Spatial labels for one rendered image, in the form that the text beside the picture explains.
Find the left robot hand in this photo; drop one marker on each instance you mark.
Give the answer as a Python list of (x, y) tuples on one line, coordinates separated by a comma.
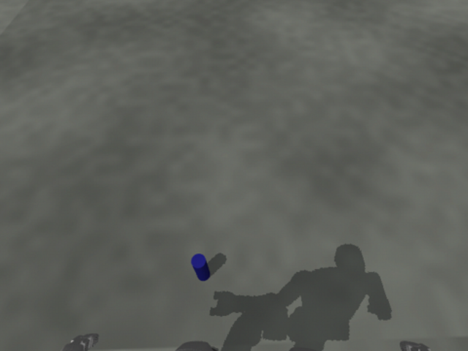
[(82, 343)]

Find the can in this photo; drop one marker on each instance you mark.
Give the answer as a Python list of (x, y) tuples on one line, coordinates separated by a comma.
[(201, 267)]

